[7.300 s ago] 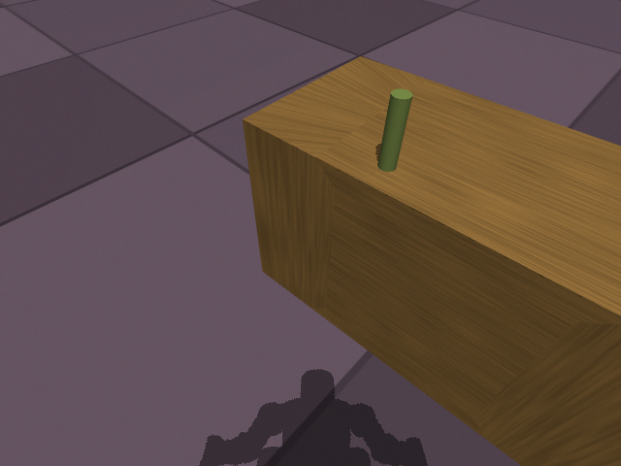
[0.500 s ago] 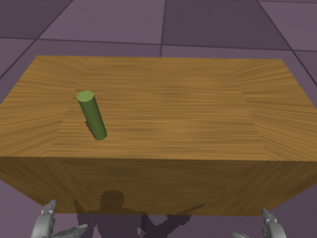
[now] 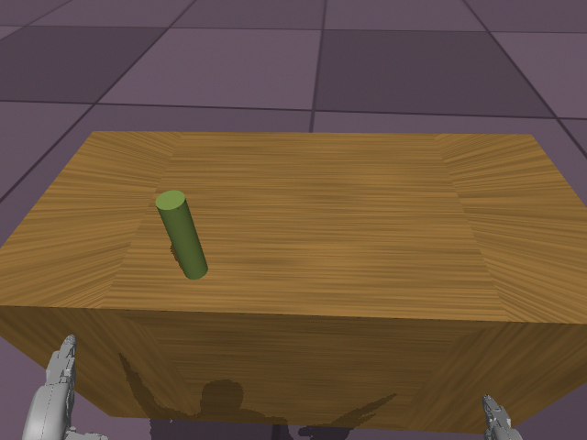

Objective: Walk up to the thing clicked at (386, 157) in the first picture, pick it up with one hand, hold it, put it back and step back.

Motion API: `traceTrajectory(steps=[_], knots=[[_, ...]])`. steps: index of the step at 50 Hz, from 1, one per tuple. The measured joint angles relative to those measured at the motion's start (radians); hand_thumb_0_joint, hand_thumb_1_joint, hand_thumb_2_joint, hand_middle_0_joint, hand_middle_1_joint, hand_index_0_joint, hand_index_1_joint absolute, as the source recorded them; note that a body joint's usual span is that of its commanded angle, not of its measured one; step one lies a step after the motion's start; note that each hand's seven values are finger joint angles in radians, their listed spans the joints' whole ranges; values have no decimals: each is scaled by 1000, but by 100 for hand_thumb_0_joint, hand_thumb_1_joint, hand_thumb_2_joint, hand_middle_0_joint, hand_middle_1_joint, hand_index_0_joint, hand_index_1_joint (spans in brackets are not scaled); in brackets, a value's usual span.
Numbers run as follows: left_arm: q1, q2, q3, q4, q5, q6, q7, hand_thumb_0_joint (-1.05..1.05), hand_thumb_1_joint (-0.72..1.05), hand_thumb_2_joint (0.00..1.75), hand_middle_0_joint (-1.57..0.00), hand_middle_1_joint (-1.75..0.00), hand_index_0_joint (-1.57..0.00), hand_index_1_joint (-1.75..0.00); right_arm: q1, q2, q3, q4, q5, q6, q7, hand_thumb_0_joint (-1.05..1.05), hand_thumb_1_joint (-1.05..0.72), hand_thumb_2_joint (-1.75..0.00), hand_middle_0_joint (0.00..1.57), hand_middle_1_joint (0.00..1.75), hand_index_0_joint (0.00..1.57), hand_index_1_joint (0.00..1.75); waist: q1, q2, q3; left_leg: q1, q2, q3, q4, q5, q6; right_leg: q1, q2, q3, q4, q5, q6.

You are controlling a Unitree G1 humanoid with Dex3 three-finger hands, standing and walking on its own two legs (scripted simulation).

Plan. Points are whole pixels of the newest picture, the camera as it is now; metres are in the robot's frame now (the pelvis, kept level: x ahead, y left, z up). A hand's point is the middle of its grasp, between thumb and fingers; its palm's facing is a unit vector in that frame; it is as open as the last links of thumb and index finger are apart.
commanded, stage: rise first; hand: left
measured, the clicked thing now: (184, 238) +0.45 +0.21 +0.01
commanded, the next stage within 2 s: go down in 0.86 s
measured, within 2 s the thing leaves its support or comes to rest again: neither
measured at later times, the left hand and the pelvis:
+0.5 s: hand (80, 410) +0.16 +0.25 +0.05, palm faces +0.30 -0.87 -0.38, open 17.6 cm; pelvis -0.02 +0.00 +0.00, yaw +1 degrees
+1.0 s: hand (66, 401) +0.16 +0.25 +0.08, palm faces +0.30 -0.86 -0.40, open 17.6 cm; pelvis -0.02 +0.00 +0.00, yaw +1 degrees
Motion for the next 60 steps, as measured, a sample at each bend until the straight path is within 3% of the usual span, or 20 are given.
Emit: traceTrajectory(steps=[23, 50, 55, 60], knots=[[80, 11, 44, -223, 2, -86, -25, -1, -56, 3, -5, -4, -5, -5, -14, 5, -29, 13, -9, -23, 3, -1, 51, -3, 6, 5, 6, 5, 9, 8, 22, 16, -1, -17, -7, 24, -4, 17, -1, -17, 5, 11, -5], [104, 26, 69, -331, 7, -169, -32, -1, -59, 7, -6, -5, -5, -7, -16, 14, -39, 38, -11, -60, 11, -1, 50, -6, 6, 6, 6, 5, 15, 9, 33, 8, -7, -12, 0, 26, 2, 10, -6, -12, 8, 17, 1], [85, -2, 93, -319, -15, -203, -66, -1, -60, 5, -6, -6, -6, -7, -17, 13, -26, 24, -17, -56, 19, -1, 49, -6, 6, 6, 6, 5, 11, 6, 12, -33, -9, -20, 50, 2, 3, -22, -8, -19, 47, -4, 3], [36, 9, 122, -276, -28, -206, -101, -1, -61, 4, -7, -6, -7, -7, -13, 23, -22, 10, -19, -50, 24, -1, 49, -6, 6, 5, 6, 5, 9, -1, -5, -54, -12, -24, 84, -17, 3, -41, -11, -23, 79, -25, 4]])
